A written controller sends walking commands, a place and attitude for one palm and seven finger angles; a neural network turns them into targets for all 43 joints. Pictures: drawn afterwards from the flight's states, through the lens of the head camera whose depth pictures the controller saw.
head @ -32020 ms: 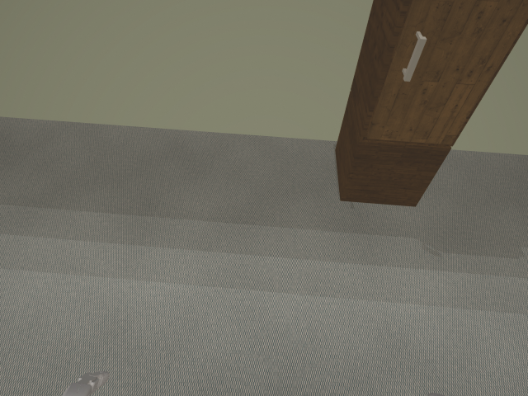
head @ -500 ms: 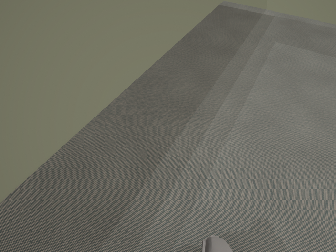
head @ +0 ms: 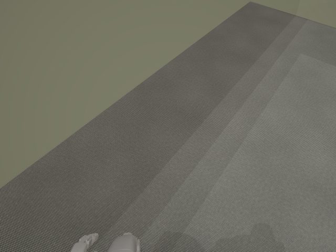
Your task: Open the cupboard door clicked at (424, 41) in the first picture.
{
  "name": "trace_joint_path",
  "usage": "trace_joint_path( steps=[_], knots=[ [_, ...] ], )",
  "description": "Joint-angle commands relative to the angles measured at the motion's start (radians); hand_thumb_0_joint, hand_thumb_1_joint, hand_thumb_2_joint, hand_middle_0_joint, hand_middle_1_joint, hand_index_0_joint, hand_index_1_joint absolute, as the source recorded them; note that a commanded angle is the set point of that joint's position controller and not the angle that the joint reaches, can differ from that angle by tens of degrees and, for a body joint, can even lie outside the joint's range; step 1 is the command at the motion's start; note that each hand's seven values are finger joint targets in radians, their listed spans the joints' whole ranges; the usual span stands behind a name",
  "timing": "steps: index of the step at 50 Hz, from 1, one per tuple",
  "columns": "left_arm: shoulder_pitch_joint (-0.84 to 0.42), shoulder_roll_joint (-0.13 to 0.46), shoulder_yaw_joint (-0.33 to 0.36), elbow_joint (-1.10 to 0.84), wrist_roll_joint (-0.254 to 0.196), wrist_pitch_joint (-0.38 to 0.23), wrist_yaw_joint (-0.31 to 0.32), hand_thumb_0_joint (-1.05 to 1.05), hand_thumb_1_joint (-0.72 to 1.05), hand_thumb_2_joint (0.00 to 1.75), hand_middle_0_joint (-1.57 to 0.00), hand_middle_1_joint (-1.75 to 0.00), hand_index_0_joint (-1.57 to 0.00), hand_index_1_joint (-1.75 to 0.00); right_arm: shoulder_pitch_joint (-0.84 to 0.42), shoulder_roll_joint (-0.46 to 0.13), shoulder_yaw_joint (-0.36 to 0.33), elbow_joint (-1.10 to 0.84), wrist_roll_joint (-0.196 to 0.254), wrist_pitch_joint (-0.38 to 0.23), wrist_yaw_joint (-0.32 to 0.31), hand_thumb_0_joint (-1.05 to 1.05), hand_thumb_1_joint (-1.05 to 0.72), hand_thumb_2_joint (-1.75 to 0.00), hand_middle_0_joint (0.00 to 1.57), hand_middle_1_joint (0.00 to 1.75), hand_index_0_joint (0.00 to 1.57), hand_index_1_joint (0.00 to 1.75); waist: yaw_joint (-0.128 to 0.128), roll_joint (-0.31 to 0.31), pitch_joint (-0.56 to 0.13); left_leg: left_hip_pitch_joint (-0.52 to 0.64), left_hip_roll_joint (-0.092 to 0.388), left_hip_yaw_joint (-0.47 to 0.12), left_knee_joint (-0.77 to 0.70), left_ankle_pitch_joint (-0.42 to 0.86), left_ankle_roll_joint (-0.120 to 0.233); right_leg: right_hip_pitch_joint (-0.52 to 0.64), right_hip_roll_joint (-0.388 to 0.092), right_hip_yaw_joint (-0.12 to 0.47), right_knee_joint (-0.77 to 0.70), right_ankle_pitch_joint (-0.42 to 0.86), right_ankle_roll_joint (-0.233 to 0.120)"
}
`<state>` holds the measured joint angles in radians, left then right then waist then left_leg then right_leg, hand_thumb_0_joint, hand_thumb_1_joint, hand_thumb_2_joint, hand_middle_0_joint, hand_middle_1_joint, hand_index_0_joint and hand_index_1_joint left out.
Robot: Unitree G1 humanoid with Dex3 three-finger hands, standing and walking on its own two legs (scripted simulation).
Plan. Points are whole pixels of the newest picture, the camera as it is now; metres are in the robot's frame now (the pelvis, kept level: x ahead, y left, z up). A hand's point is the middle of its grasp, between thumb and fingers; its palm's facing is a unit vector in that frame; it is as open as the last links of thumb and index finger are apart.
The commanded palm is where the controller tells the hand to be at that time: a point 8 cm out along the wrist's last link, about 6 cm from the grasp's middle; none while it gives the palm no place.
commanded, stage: turn to face it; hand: left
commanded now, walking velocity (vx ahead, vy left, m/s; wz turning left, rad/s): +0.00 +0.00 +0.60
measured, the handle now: out of the picture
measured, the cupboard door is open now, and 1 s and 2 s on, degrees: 59 59 59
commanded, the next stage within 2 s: none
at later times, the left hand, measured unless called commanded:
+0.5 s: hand out of the picture +0.07 +0.21 -0.16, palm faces +0.28 -0.90 -0.33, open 7.3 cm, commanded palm none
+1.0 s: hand out of the picture -0.03 +0.15 -0.19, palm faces +0.59 -0.76 -0.25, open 7.3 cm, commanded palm none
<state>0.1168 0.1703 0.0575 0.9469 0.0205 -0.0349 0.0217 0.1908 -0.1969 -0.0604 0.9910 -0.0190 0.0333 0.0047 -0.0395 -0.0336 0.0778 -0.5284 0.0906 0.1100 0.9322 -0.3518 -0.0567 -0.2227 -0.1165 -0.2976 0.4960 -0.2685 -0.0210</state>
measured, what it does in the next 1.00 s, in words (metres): steps on the spot, turning left: left foot, then right foot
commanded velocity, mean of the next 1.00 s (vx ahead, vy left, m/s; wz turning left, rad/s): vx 0.00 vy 0.00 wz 0.60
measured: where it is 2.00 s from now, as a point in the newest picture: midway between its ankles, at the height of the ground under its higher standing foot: outside the picture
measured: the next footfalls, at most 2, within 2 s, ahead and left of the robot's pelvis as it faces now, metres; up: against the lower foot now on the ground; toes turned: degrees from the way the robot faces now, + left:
left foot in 0.10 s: +0.12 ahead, +0.13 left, +0.00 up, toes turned +11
right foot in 0.50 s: +0.11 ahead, -0.15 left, +0.00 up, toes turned +14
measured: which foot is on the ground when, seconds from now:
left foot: up 0.00-0.08, down 0.10-0.50, up 0.52-0.86, down 0.88-1.00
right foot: down 0.00-0.10, up 0.12-0.48, down 0.50-0.88, up 0.90-1.00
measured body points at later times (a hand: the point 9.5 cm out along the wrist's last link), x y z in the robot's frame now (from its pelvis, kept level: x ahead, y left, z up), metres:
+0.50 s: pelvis +0.04 -0.04 -0.01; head +0.10 -0.04 +0.43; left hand +0.05 +0.26 -0.14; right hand +0.18 -0.26 -0.17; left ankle +0.08 +0.12 -0.74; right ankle +0.06 -0.16 -0.74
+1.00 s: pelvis +0.05 -0.06 -0.01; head +0.09 -0.01 +0.43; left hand -0.06 +0.19 -0.17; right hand +0.31 -0.19 -0.14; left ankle -0.01 +0.04 -0.74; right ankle +0.09 -0.19 -0.68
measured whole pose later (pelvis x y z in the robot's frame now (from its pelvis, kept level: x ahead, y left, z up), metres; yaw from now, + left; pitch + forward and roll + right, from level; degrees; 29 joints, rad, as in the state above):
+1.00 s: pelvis +0.05 -0.06 -0.01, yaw +36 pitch +1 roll +1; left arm 0.18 0.26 0.07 0.92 0.02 0.07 0.01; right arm 0.08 -0.23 -0.05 0.87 -0.02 0.03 0.01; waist 0.01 -0.06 0.13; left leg -0.32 -0.01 0.04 0.60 -0.30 0.02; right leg -0.45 -0.12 -0.08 1.08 -0.52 0.07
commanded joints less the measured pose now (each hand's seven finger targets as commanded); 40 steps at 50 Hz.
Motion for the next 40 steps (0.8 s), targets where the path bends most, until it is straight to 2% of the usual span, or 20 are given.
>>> trace_joint_path(
  steps=[1,3,4,5,6,7,8,9,12,19,22,23,24,25,26,27,28,30,36,40],
  knots=[
    [0.057,0.176,0.045,-0.047,0.008,0.004,0.003,0.00,0.90,0.90,-0.20,-0.30,-0.20,-0.30,0.038,-0.034,-0.002,-0.078,0.001,-0.011,0.019,0.00,-0.90,-0.90,0.20,0.30,0.20,0.30,0.022,-0.114,-0.100,0.116,-0.004,0.016,-0.200,0.034,0.016,0.054,-0.273,0.095,-0.057,0.435,-0.073],
    [0.064,0.188,0.047,-0.054,0.001,0.015,-0.003,0.00,0.90,0.90,-0.20,-0.30,-0.20,-0.30,0.086,-0.090,-0.014,-0.082,-0.007,-0.016,0.019,0.00,-0.90,-0.90,0.20,0.30,0.20,0.30,-0.009,-0.028,-0.135,0.281,-0.036,0.030,-0.358,0.164,0.025,0.004,-0.239,0.063,0.096,0.359,-0.029],
    [0.065,0.159,0.043,-0.071,-0.003,0.023,-0.005,0.00,0.90,0.90,-0.20,-0.30,-0.20,-0.30,0.161,-0.173,-0.034,-0.079,-0.011,-0.024,0.017,0.00,-0.90,-0.90,0.20,0.30,0.20,0.30,-0.047,0.186,-0.189,0.411,0.072,-0.155,-0.471,0.370,0.079,-0.112,-0.157,0.040,0.300,0.127,0.028],
    [0.037,0.102,0.025,-0.121,-0.013,0.033,-0.009,0.00,0.90,0.90,-0.20,-0.30,-0.20,-0.30,0.208,-0.290,-0.059,-0.085,-0.015,-0.030,0.004,0.00,-0.90,-0.90,0.20,0.30,0.20,0.30,-0.074,0.461,-0.190,0.479,0.343,-0.539,-0.561,0.759,0.240,-0.363,0.002,0.079,0.571,-0.453,0.113],
    [-0.019,0.143,0.022,-0.150,0.000,0.046,-0.006,0.00,0.90,0.90,-0.20,-0.30,-0.20,-0.30,0.226,-0.311,-0.058,-0.075,-0.010,-0.023,-0.008,0.00,-0.90,-0.90,0.20,0.30,0.20,0.30,-0.082,0.301,-0.215,0.475,0.390,-0.567,-0.559,0.724,0.311,-0.389,0.015,0.246,0.703,-0.436,0.093],
    [-0.027,0.140,0.027,-0.165,0.000,0.046,-0.011,0.00,0.90,0.90,-0.20,-0.30,-0.20,-0.30,0.173,-0.310,-0.057,-0.103,-0.011,-0.024,-0.014,0.00,-0.90,-0.90,0.20,0.30,0.20,0.30,-0.049,0.199,-0.170,0.403,0.371,-0.540,-0.588,0.518,0.315,-0.403,-0.006,0.277,0.744,-0.347,0.088],
    [-0.020,0.130,0.033,-0.139,0.007,0.048,-0.008,0.00,0.90,0.90,-0.20,-0.30,-0.20,-0.30,0.114,-0.281,-0.053,-0.123,-0.011,-0.029,-0.019,0.00,-0.90,-0.90,0.20,0.30,0.20,0.30,-0.026,0.273,-0.195,0.386,0.287,-0.514,-0.587,0.453,0.266,-0.429,0.003,0.286,0.771,-0.281,0.095],
    [0.000,0.149,0.036,-0.122,0.008,0.051,-0.012,0.00,0.90,0.90,-0.20,-0.30,-0.20,-0.30,0.051,-0.253,-0.043,-0.144,-0.007,-0.029,-0.022,0.00,-0.90,-0.90,0.20,0.30,0.20,0.30,-0.001,0.282,-0.175,0.347,0.242,-0.439,-0.588,0.402,0.229,-0.417,0.001,0.305,0.784,-0.203,0.101],
    [0.068,0.148,0.037,-0.095,0.004,0.062,-0.021,0.00,0.90,0.90,-0.20,-0.30,-0.20,-0.30,-0.003,-0.234,-0.034,-0.163,-0.003,-0.035,-0.022,0.00,-0.90,-0.90,0.20,0.30,0.20,0.30,0.037,0.170,-0.172,0.307,0.155,-0.336,-0.609,0.302,0.186,-0.354,0.018,0.302,0.718,-0.091,0.109],
    [0.035,0.144,0.023,-0.131,-0.004,0.062,-0.015,0.00,0.90,0.90,-0.20,-0.30,-0.20,-0.30,0.008,-0.256,-0.056,-0.150,-0.009,-0.016,-0.008,0.00,-0.90,-0.90,0.20,0.30,0.20,0.30,0.011,0.173,-0.151,0.281,0.139,-0.405,-0.619,0.138,0.207,-0.224,0.067,0.274,0.352,-0.172,0.097],
    [0.137,0.151,0.028,-0.106,-0.011,0.057,-0.010,0.00,0.90,0.90,-0.20,-0.30,-0.20,-0.30,-0.047,-0.252,-0.064,-0.167,-0.006,-0.002,-0.005,0.00,-0.90,-0.90,0.20,0.30,0.20,0.30,0.051,0.180,-0.153,0.153,0.098,-0.423,-0.573,0.114,0.180,-0.009,0.108,0.247,0.110,-0.100,0.079],
    [0.201,0.177,0.036,-0.093,-0.010,0.050,-0.007,0.00,0.90,0.90,-0.20,-0.30,-0.20,-0.30,-0.077,-0.233,-0.064,-0.180,0.001,0.003,-0.004,0.00,-0.90,-0.90,0.20,0.30,0.20,0.30,0.085,0.130,-0.156,0.062,0.045,-0.390,-0.511,0.059,0.140,0.117,0.087,0.257,-0.049,-0.036,0.069],
    [0.246,0.261,0.054,-0.092,0.007,0.039,0.000,0.00,0.90,0.90,-0.20,-0.30,-0.20,-0.30,-0.087,-0.170,-0.058,-0.197,0.012,0.007,0.002,0.00,-0.90,-0.90,0.20,0.30,0.20,0.30,0.111,-0.108,-0.150,-0.110,-0.079,-0.266,-0.299,-0.065,0.062,0.230,-0.116,0.480,-0.248,-0.167,0.003],
    [0.209,0.337,0.061,-0.111,0.016,0.040,0.007,0.00,0.90,0.90,-0.20,-0.30,-0.20,-0.30,-0.118,-0.125,-0.050,-0.223,0.010,0.001,0.007,0.00,-0.90,-0.90,0.20,0.30,0.20,0.30,0.119,-0.346,-0.100,-0.182,-0.171,-0.124,0.014,-0.236,0.008,0.131,-0.377,0.734,-0.327,-0.114,-0.102],
    [0.139,0.305,0.044,-0.129,0.006,0.037,0.012,0.00,0.90,0.90,-0.20,-0.30,-0.20,-0.30,-0.103,-0.176,-0.054,-0.211,0.000,0.003,0.012,0.00,-0.90,-0.90,0.20,0.30,0.20,0.30,0.075,-0.231,-0.077,-0.128,-0.101,-0.187,0.193,-0.211,0.026,0.007,-0.375,0.639,-0.289,-0.023,-0.125],
    [0.059,0.229,0.032,-0.143,0.003,0.029,0.014,0.00,0.90,0.90,-0.20,-0.30,-0.20,-0.30,-0.069,-0.164,-0.056,-0.180,-0.002,0.009,0.015,0.00,-0.90,-0.90,0.20,0.30,0.20,0.30,0.022,-0.198,-0.062,-0.125,-0.076,-0.194,0.261,-0.132,0.021,0.005,-0.286,0.525,-0.243,0.111,-0.110],
    [0.045,0.212,0.026,-0.146,-0.001,0.027,0.013,0.00,0.90,0.90,-0.20,-0.30,-0.20,-0.30,-0.060,-0.147,-0.055,-0.155,-0.002,0.016,0.017,0.00,-0.90,-0.90,0.20,0.30,0.20,0.30,0.013,-0.204,-0.070,-0.121,-0.070,-0.155,0.303,-0.096,0.003,0.036,-0.228,0.448,-0.182,0.288,-0.099],
    [0.056,0.191,0.020,-0.144,-0.001,0.023,0.014,0.00,0.90,0.90,-0.20,-0.30,-0.20,-0.30,-0.054,-0.126,-0.042,-0.145,0.004,0.021,0.024,0.00,-0.90,-0.90,0.20,0.30,0.20,0.30,0.014,-0.191,-0.081,-0.101,-0.059,-0.112,0.254,-0.062,-0.014,0.104,-0.190,0.305,-0.125,0.495,-0.081],
    [0.189,0.235,0.038,-0.098,0.005,0.023,0.013,0.00,0.90,0.90,-0.20,-0.30,-0.20,-0.30,-0.160,-0.090,-0.020,-0.164,0.008,0.018,0.028,0.00,-0.90,-0.90,0.20,0.30,0.20,0.30,0.087,-0.148,-0.103,-0.001,-0.071,-0.018,-0.067,-0.083,-0.017,0.233,-0.228,0.238,-0.062,0.659,-0.083],
    [0.185,0.257,0.051,-0.087,0.009,0.026,0.007,0.00,0.90,0.90,-0.20,-0.30,-0.20,-0.30,-0.150,-0.098,-0.016,-0.170,0.010,0.008,0.024,0.00,-0.90,-0.90,0.20,0.30,0.20,0.30,0.084,-0.173,-0.119,0.117,-0.086,0.015,-0.256,-0.063,0.006,0.219,-0.253,0.212,0.006,0.683,-0.076]
  ],
)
